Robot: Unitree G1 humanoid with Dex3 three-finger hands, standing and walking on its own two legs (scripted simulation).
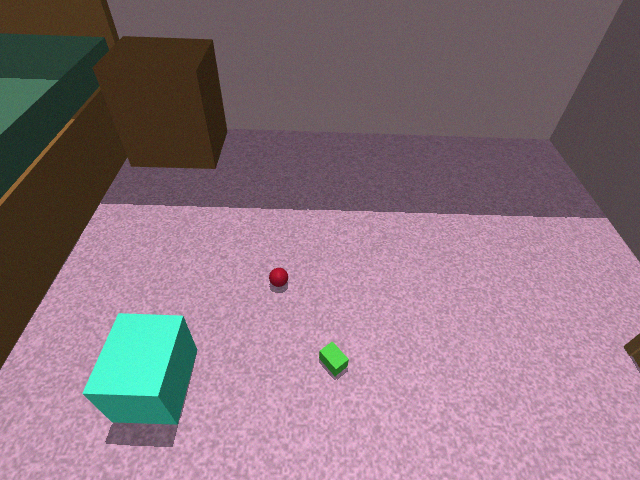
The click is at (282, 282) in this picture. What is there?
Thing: free ball
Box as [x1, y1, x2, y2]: [269, 268, 287, 286]
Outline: 273,269 269,275 271,283 276,286 283,285 287,280 287,273 282,268
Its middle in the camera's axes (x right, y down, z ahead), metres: -0.17 +0.13 +1.54
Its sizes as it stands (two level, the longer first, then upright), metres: 0.077 0.077 0.077
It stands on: the floor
